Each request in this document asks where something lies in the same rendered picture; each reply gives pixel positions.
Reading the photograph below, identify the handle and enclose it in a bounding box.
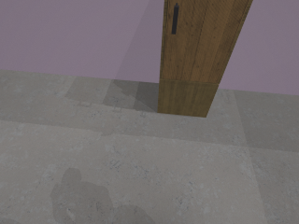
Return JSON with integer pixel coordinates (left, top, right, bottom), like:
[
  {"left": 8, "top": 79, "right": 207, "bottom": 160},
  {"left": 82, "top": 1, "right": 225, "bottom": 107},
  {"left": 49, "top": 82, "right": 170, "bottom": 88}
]
[{"left": 171, "top": 3, "right": 179, "bottom": 35}]

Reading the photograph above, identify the cupboard door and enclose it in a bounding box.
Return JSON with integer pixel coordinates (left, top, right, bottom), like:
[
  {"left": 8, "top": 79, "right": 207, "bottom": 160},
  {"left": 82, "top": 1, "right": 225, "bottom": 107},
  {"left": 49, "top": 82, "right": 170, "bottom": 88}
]
[{"left": 163, "top": 0, "right": 249, "bottom": 83}]

